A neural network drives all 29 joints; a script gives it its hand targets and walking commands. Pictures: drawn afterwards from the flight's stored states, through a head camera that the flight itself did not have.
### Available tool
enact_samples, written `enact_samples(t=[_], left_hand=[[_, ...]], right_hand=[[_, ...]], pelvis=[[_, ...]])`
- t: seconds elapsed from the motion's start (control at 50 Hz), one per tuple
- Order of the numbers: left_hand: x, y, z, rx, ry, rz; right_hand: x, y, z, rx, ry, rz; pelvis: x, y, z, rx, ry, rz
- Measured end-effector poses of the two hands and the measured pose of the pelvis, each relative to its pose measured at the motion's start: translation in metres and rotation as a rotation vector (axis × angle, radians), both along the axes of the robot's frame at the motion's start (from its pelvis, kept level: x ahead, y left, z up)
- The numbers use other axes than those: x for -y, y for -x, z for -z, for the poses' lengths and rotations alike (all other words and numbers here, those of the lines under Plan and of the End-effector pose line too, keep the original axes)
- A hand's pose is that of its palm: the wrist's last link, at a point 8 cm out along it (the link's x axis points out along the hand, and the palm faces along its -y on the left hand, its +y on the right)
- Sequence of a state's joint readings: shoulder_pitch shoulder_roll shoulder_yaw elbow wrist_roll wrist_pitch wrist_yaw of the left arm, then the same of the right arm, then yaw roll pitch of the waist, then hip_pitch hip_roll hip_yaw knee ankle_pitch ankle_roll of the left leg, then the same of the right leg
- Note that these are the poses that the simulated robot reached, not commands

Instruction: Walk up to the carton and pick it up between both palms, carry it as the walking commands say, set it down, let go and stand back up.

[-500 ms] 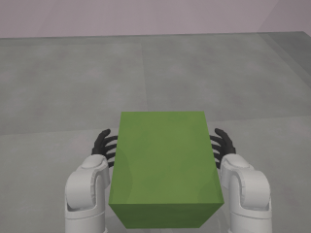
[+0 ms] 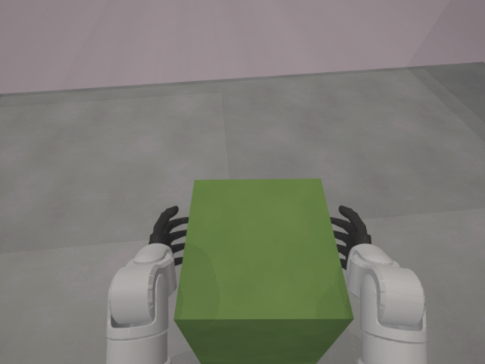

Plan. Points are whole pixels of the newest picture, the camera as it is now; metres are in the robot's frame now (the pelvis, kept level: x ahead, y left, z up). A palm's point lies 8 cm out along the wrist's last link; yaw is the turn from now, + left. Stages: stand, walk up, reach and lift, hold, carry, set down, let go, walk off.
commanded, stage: carry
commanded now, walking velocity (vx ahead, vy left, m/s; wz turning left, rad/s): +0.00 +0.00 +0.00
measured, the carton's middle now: (257, 276) +0.28 +0.00 +0.01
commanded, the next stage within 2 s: none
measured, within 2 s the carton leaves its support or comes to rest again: neither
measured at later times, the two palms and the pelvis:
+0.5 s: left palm (167, 239) +0.31 +0.15 +0.07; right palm (346, 241) +0.31 -0.14 +0.07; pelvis +0.04 +0.01 -0.01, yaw -1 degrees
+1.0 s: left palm (164, 256) +0.28 +0.14 +0.08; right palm (355, 256) +0.28 -0.15 +0.08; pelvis +0.01 +0.00 -0.01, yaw -1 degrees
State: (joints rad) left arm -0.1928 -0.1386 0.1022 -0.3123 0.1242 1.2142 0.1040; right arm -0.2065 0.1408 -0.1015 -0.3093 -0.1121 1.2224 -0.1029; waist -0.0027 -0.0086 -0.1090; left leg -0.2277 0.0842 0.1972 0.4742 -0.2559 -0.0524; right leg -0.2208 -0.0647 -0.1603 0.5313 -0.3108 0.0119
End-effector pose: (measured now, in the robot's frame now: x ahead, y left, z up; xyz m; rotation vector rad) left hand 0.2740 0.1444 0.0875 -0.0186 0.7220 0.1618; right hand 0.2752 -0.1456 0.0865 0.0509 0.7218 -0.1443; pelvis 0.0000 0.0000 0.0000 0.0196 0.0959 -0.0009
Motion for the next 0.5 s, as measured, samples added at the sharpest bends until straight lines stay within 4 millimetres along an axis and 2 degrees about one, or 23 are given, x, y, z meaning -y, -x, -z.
enact_samples(t=[0.14,0.3,0.44,0.5], left_hand=[[0.000,-0.016,-0.008,0.012,0.000,-0.013],[-0.013,-0.032,0.010,0.009,0.018,-0.014],[-0.007,-0.038,0.022,-0.021,0.005,0.004],[-0.003,-0.040,0.022,-0.007,0.002,0.015]], right_hand=[[0.000,-0.019,-0.006,0.011,0.003,-0.015],[-0.013,-0.035,0.006,0.009,0.020,-0.016],[-0.007,-0.037,0.021,-0.021,0.016,-0.006],[-0.003,-0.036,0.020,-0.006,0.014,0.004]], pelvis=[[0.003,-0.018,-0.006,-0.006,-0.002,-0.009],[-0.008,-0.034,0.008,0.008,-0.002,0.006],[-0.006,-0.040,0.011,0.005,0.006,0.009],[-0.005,-0.039,0.011,0.007,0.005,0.010]])
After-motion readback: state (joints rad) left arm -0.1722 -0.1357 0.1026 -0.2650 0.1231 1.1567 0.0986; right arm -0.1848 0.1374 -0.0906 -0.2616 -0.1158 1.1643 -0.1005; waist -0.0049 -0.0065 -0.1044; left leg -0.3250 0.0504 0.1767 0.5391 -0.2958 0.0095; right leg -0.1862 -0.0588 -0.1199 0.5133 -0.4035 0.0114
